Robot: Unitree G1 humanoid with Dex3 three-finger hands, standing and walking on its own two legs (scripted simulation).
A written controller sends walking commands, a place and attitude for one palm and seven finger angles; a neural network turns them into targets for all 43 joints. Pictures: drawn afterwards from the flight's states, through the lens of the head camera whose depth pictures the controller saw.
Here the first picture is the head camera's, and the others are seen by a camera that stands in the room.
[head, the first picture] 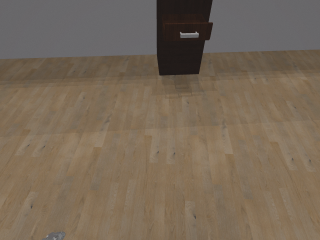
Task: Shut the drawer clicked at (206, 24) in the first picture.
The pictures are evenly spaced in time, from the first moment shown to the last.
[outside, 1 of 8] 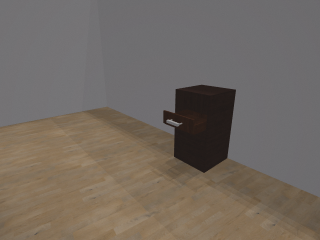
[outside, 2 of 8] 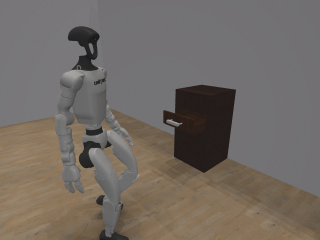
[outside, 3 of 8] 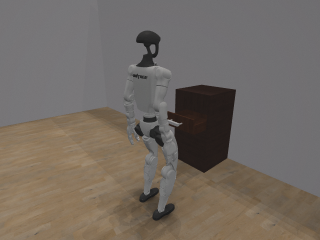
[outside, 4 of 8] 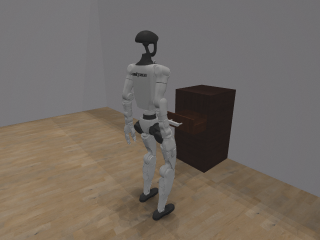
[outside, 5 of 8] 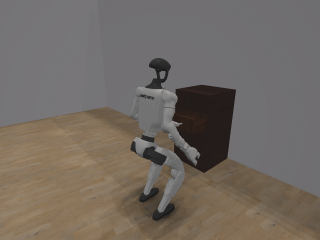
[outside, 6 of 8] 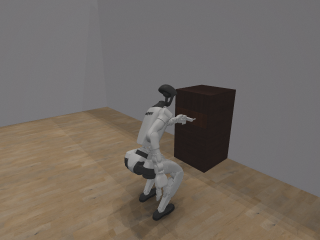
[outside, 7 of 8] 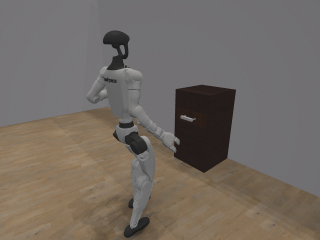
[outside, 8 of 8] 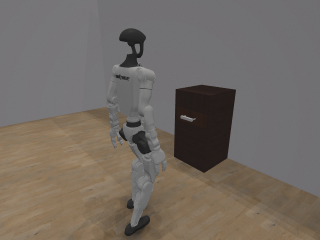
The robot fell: no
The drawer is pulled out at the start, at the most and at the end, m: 0.20 0.20 0.00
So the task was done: yes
